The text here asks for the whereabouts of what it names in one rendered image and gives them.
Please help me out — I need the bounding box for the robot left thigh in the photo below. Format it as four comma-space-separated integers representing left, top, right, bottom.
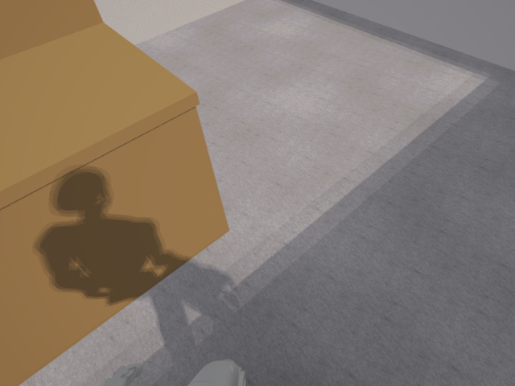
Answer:
188, 360, 245, 386

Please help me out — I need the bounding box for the left robot hand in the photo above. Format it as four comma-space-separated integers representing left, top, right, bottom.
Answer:
102, 363, 143, 386

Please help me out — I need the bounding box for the table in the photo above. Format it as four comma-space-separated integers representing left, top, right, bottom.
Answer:
0, 0, 229, 386

